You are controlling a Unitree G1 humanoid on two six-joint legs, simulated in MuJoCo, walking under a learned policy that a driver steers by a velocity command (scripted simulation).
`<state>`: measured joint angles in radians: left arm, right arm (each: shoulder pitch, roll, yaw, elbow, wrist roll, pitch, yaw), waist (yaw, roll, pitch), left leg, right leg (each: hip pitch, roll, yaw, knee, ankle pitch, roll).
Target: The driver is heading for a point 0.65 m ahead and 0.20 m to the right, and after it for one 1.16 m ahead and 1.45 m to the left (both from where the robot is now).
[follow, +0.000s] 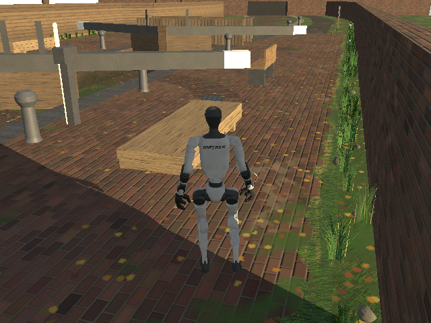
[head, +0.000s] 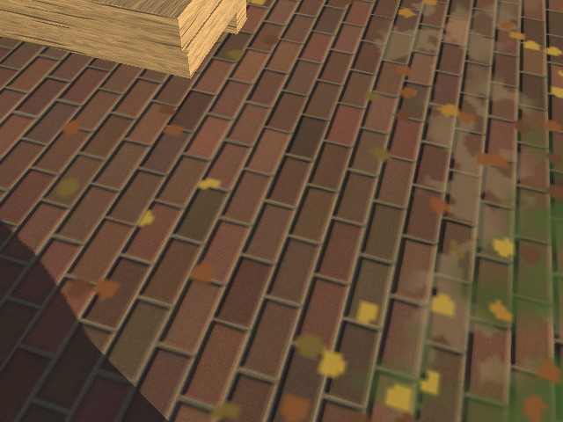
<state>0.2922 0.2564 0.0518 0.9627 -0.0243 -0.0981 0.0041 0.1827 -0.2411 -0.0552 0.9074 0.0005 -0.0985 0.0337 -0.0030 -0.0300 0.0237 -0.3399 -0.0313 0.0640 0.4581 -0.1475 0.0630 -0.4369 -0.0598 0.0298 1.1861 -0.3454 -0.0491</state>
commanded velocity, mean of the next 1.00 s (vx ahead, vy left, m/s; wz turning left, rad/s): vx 0.50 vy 0.00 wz -0.29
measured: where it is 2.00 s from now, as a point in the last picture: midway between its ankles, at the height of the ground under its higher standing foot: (337, 229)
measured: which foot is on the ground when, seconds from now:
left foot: down 0.00-0.46, up 0.48-0.92, down 0.94-1.00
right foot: up 0.00-0.42, down 0.44-0.94, up 0.96-1.00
